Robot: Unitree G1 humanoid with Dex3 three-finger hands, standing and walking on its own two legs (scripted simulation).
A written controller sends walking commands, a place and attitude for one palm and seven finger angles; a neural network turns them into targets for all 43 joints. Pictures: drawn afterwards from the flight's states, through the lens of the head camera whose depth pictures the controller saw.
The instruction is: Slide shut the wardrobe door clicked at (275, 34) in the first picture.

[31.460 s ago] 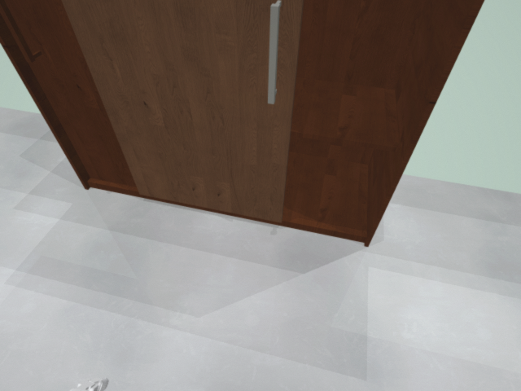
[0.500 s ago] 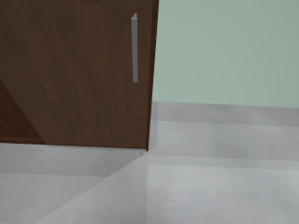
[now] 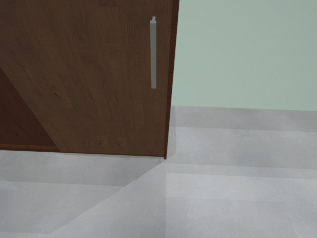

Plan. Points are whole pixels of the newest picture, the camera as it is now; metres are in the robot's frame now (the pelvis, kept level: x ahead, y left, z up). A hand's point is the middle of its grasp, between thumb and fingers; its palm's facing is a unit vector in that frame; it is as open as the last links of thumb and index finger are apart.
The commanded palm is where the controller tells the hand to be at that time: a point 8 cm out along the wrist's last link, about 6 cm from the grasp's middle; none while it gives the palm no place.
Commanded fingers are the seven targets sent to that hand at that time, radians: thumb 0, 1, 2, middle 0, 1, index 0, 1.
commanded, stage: let the arm hang, fingers relaxed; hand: left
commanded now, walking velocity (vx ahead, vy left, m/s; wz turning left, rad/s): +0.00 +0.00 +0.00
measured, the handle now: (153, 56) +0.73 +0.07 +0.08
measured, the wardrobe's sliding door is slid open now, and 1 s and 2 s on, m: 0.00 0.00 0.00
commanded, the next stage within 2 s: look to check the result in 0.30 s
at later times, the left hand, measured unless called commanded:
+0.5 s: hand out of the picture +0.05 +0.19 -0.17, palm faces -0.02 -0.98 -0.22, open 7.4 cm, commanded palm none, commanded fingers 0.00 0.90 0.90 -0.20 -0.30 -0.20 -0.30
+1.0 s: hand out of the picture +0.10 +0.21 -0.16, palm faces -0.03 -0.96 -0.29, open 7.4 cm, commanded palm none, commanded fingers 0.00 0.90 0.90 -0.20 -0.30 -0.20 -0.30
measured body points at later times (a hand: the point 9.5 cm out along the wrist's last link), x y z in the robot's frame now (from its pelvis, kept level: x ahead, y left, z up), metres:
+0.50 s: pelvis +0.02 -0.01 +0.00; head +0.03 +0.00 +0.45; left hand +0.05 +0.24 -0.16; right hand +0.04 -0.25 -0.15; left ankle +0.04 +0.09 -0.74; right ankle +0.01 -0.14 -0.74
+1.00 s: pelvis +0.03 -0.01 +0.01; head +0.05 -0.01 +0.45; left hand +0.10 +0.26 -0.14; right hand +0.09 -0.29 -0.14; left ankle +0.04 +0.09 -0.74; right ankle +0.01 -0.14 -0.74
